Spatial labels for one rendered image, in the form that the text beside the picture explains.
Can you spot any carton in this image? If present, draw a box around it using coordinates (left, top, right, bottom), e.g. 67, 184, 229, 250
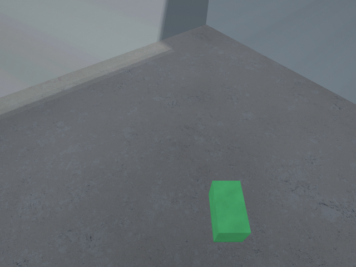
209, 181, 251, 242

